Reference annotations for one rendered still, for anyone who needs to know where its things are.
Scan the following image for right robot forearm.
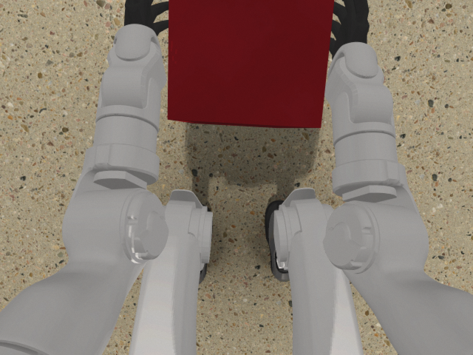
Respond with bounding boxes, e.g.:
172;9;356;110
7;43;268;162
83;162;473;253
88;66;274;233
324;42;423;221

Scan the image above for robot right hand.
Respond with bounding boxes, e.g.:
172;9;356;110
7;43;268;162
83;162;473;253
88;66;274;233
329;0;370;60

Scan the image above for right robot thigh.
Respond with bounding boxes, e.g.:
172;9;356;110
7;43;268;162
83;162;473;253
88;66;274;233
273;198;364;355

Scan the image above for robot left hand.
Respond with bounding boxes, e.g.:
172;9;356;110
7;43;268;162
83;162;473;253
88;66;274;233
124;0;169;36

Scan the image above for left robot upper arm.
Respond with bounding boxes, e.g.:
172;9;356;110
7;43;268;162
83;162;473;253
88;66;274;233
0;188;169;355

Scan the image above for right robot upper arm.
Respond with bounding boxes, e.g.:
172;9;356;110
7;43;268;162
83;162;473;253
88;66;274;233
323;200;473;355

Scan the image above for carton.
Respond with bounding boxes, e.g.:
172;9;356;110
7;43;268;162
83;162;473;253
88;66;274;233
168;0;334;128

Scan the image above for robot right foot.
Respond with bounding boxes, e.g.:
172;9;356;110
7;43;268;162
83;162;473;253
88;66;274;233
265;200;290;282

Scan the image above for left robot forearm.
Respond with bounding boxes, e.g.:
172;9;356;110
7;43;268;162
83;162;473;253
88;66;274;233
62;24;167;241

